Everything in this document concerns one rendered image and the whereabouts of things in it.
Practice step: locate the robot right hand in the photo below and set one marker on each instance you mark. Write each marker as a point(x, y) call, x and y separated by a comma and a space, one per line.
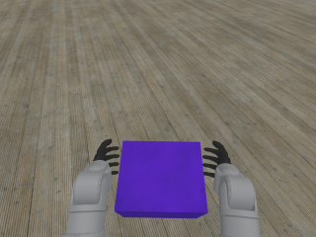
point(222, 155)

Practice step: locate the left robot forearm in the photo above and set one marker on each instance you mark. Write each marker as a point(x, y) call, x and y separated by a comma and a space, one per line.
point(88, 201)

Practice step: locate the right robot forearm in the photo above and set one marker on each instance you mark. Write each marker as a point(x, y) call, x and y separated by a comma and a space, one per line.
point(237, 203)

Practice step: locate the robot left hand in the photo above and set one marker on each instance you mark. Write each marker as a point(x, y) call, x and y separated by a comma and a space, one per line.
point(103, 150)

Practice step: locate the carton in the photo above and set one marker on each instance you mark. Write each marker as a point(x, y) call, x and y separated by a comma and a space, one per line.
point(161, 179)

